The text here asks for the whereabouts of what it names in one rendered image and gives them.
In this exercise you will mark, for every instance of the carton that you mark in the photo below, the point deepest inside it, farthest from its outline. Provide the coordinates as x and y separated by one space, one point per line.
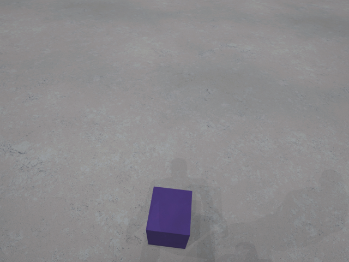
169 217

